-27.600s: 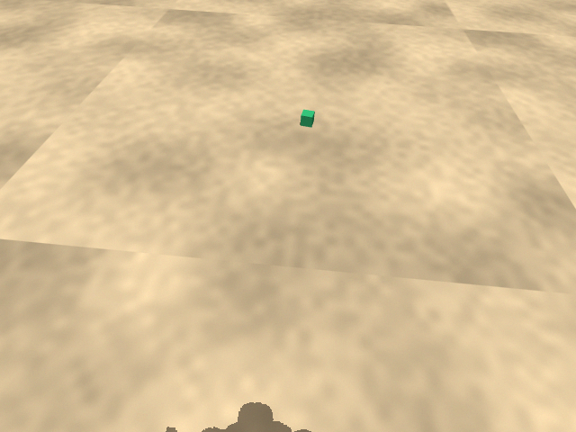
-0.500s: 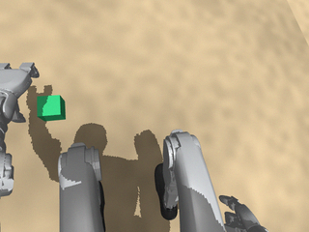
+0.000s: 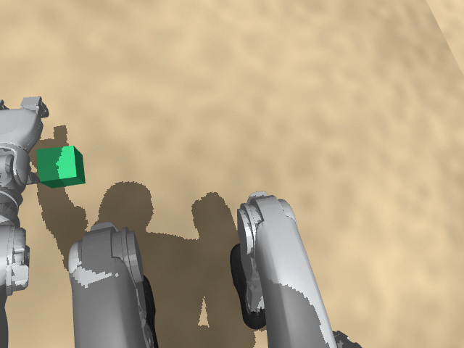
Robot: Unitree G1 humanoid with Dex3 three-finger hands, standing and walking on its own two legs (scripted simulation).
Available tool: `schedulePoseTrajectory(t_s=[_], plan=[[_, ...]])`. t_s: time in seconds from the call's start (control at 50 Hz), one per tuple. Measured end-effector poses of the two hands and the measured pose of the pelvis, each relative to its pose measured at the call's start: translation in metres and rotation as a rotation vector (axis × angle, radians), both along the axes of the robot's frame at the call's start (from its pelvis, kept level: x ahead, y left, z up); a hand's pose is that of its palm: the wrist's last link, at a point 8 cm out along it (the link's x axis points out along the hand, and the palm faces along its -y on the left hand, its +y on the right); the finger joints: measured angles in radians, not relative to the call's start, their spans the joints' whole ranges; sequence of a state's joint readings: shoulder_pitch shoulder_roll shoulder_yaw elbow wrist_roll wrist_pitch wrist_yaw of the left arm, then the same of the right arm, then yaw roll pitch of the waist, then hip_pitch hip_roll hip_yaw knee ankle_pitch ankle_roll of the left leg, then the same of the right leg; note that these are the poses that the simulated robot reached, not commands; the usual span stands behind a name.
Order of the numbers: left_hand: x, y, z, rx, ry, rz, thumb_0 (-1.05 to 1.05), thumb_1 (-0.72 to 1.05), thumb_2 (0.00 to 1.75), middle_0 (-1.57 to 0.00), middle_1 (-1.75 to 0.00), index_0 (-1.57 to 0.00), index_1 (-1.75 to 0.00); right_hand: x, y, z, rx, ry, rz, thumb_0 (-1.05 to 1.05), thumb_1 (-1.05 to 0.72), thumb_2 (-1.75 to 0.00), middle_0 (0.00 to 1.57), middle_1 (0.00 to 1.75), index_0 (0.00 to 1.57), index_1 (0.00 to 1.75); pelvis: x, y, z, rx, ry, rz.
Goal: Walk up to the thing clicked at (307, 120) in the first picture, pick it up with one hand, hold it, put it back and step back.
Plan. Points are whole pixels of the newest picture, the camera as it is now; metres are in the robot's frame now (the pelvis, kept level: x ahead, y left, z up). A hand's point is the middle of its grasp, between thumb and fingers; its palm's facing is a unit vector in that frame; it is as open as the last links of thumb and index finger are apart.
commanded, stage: home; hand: left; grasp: from above
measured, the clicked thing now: (62, 167) +0.48 +0.27 -0.31
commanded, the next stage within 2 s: none
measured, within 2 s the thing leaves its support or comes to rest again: neither
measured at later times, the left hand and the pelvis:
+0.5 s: hand out of the picture +0.32 +0.23 +0.04, palm faces -0.28 -0.63 -0.73, open 7.6 cm; pelvis +0.01 -0.01 +0.15, yaw +4 degrees
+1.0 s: hand out of the picture +0.24 +0.19 +0.26, palm faces +0.12 -0.95 -0.28, open 7.4 cm; pelvis +0.06 -0.01 +0.33, yaw +6 degrees
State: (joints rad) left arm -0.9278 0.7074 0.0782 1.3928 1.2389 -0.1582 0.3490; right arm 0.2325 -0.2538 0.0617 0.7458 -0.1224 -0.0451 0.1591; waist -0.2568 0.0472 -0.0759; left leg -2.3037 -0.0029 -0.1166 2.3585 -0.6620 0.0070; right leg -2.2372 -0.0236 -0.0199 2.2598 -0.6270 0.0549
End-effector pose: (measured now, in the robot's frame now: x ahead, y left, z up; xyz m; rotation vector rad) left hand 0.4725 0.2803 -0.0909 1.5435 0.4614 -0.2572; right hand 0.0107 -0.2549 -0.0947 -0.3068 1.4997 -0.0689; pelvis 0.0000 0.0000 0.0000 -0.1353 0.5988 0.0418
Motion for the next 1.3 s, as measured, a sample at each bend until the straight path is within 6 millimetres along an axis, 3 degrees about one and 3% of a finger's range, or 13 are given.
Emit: schedulePoseTrajectory(t_s=[0.12, 0.22, 0.4, 0.5, 0.6, 0.7, 0.8, 1.04, 1.18, 1.3], plan=[[-0.02, 0.004, 0.028, -0.061, -0.02, 0.024, 0.0, -0.13, 0.89, -0.22, -0.7, -0.21, -0.7, 0.021, -0.003, 0.01, 0.018, -0.044, 0.0, 0.01, -0.89, -0.89, 0.2, 0.3, 0.2, 0.3, 0.002, -0.001, 0.019, 0.005, 0.01, 0.01], [-0.048, 0.004, 0.071, -0.155, -0.077, 0.093, 0.0, 0.19, 0.88, -0.23, -0.54, -0.21, -0.54, 0.058, -0.013, 0.034, 0.008, -0.135, 0.009, 0.01, -0.89, -0.89, 0.2, 0.3, 0.2, 0.3, 0.003, -0.002, 0.048, 0.014, 0.011, 0.018], [-0.115, -0.007, 0.147, -0.403, -0.04, 0.294, 0.0, 0.71, 0.93, -0.22, -0.39, -0.22, -0.38, 0.147, -0.016, 0.108, -0.001, -0.391, 0.069, 0.01, -0.9, -0.9, 0.2, 0.3, 0.2, 0.3, 0.003, -0.006, 0.119, 0.043, -0.032, 0.027], [-0.151, -0.016, 0.186, -0.541, -0.033, 0.4, 0.0, 0.82, 0.92, -0.22, -0.34, -0.21, -0.34, 0.189, -0.005, 0.153, 0.012, -0.53, 0.099, 0.01, -0.9, -0.9, 0.2, 0.3, 0.2, 0.3, 0.006, -0.009, 0.154, 0.058, -0.067, 0.033], [-0.18, -0.022, 0.224, -0.665, -0.038, 0.519, 0.0, 0.87, 0.91, -0.21, -0.32, -0.21, -0.32, 0.216, 0.011, 0.195, 0.036, -0.645, 0.105, 0.01, -0.9, -0.9, 0.2, 0.3, 0.2, 0.3, 0.009, -0.01, 0.187, 0.07, -0.11, 0.04], [-0.206, -0.026, 0.26, -0.783, -0.022, 0.649, 0.01, 0.88, 0.9, -0.21, -0.31, -0.21, -0.31, 0.225, 0.026, 0.235, 0.059, -0.714, 0.094, 0.01, -0.9, -0.9, 0.2, 0.3, 0.2, 0.3, 0.015, -0.01, 0.221, 0.079, -0.156, 0.047], [-0.227, -0.032, 0.298, -0.892, -0.004, 0.764, 0.01, 0.89, 0.9, -0.21, -0.31, -0.21, -0.3, 0.222, 0.033, 0.272, 0.062, -0.741, 0.074, 0.01, -0.9, -0.9, 0.2, 0.3, 0.2, 0.3, 0.026, -0.01, 0.257, 0.085, -0.203, 0.052], [-0.252, -0.043, 0.394, -1.075, -0.002, 0.967, 0.01, 0.9, 0.9, -0.2, -0.3, -0.2, -0.3, 0.205, 0.025, 0.354, -0.012, -0.762, 0.011, 0.01, -0.9, -0.9, 0.2, 0.3, 0.2, 0.3, 0.061, -0.008, 0.337, 0.1, -0.33, 0.066], [-0.262, -0.044, 0.437, -1.12, -0.021, 0.975, 0.01, 0.9, 0.9, -0.2, -0.3, -0.2, -0.3, 0.221, 0.022, 0.392, -0.035, -0.857, 0.005, 0.02, -0.9, -0.9, 0.2, 0.3, 0.2, 0.3, 0.078, -0.006, 0.363, 0.107, -0.387, 0.071], [-0.27, -0.043, 0.448, -1.124, -0.015, 0.98, 0.01, 0.9, 0.9, -0.2, -0.3, -0.2, -0.3, 0.244, 0.025, 0.409, -0.023, -0.94, 0.035, 0.02, -0.9, -0.9, 0.2, 0.3, 0.2, 0.3, 0.084, -0.005, 0.371, 0.112, -0.414, 0.077]])
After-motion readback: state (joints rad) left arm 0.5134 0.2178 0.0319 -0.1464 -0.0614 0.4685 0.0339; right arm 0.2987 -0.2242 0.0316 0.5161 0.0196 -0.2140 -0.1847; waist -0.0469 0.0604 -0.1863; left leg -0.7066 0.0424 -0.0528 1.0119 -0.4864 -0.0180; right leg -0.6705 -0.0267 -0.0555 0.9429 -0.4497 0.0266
